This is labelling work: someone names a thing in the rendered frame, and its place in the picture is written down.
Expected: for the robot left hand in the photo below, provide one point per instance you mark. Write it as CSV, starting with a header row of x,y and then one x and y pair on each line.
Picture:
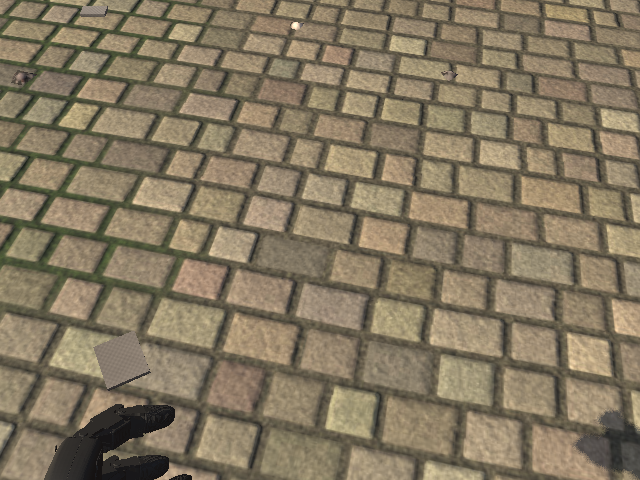
x,y
81,457

